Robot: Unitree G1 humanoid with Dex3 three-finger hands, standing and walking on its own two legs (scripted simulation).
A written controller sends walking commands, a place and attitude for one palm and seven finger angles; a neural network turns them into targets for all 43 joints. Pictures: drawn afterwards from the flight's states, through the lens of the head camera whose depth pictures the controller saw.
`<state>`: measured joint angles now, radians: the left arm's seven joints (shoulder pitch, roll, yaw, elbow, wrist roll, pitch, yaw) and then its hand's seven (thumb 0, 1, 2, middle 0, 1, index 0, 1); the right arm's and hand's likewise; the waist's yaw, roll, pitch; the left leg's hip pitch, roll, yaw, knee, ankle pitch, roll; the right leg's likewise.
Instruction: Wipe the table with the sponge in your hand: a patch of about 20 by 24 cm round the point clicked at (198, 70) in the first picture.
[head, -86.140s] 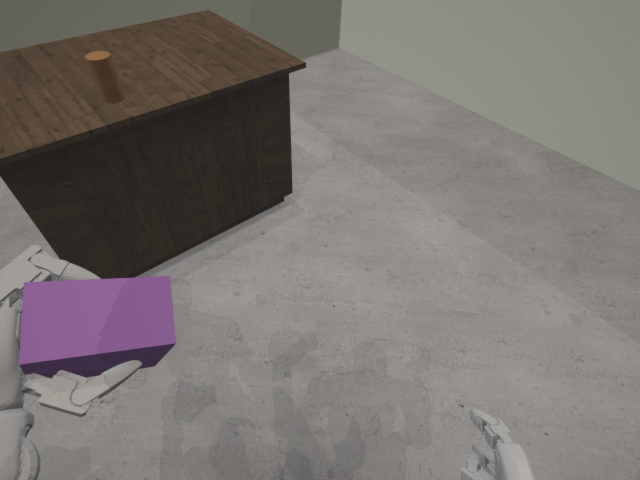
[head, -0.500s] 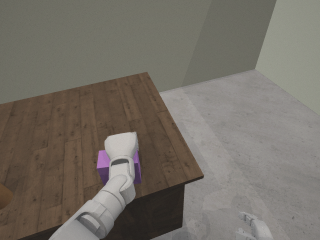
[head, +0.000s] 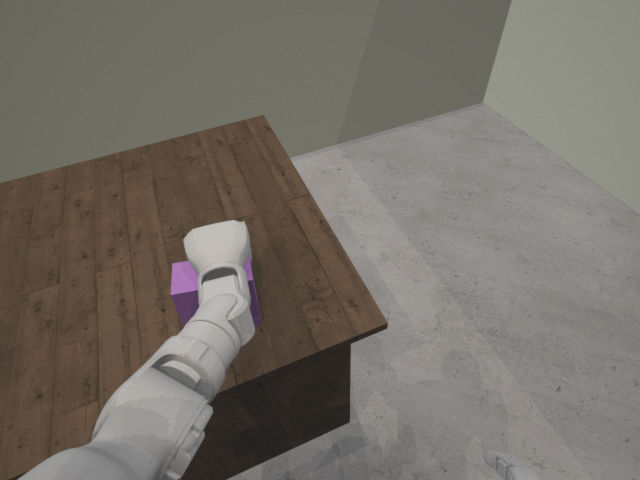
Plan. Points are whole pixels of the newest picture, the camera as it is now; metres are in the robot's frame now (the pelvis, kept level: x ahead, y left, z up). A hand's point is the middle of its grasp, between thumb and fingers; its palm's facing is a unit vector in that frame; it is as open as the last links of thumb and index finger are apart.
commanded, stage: wipe forward along the third lane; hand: left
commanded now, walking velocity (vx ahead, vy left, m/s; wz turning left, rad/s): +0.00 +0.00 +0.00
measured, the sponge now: (220, 302) +0.38 +0.18 -0.03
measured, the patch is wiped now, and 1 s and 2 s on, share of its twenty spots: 0.80 0.90 1.00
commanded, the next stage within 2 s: wipe back along the third lane in 1.02 s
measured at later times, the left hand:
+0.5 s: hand (218, 244) +0.45 +0.18 +0.02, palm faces -0.10 -0.02 -0.99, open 10.2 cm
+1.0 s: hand (208, 225) +0.50 +0.21 +0.02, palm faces -0.10 -0.01 -0.99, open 10.2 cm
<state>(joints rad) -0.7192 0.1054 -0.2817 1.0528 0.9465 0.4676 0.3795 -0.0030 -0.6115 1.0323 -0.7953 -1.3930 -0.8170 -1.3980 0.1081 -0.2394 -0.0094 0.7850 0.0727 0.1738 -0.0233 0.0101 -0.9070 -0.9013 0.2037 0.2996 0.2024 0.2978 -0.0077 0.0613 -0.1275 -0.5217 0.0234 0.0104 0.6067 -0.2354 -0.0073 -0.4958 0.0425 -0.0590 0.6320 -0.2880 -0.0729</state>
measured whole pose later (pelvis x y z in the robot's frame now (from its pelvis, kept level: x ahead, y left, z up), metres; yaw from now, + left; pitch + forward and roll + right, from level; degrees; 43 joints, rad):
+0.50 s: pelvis +0.00 +0.01 -0.01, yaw -2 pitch +13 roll +0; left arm -0.87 0.25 -0.16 1.21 0.95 0.41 0.38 0.00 -0.61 1.04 -0.79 -1.40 -0.81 -1.41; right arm 0.21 -0.26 -0.01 0.79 0.07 0.11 -0.01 0.01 -0.91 -0.90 0.20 0.30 0.20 0.30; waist -0.09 0.06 -0.14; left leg -0.64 0.04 0.02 0.66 -0.25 0.00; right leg -0.61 0.06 -0.04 0.65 -0.28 -0.07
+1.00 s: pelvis +0.01 +0.04 -0.01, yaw -2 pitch +18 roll -2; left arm -1.02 0.28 -0.13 1.32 0.98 0.41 0.38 0.00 -0.61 1.04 -0.79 -1.40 -0.81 -1.41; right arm 0.22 -0.25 -0.01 0.79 0.05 0.09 0.02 0.01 -0.91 -0.90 0.21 0.30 0.20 0.30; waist -0.12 0.05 -0.15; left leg -0.74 0.03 0.03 0.72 -0.29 0.03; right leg -0.69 0.04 -0.03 0.67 -0.29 -0.02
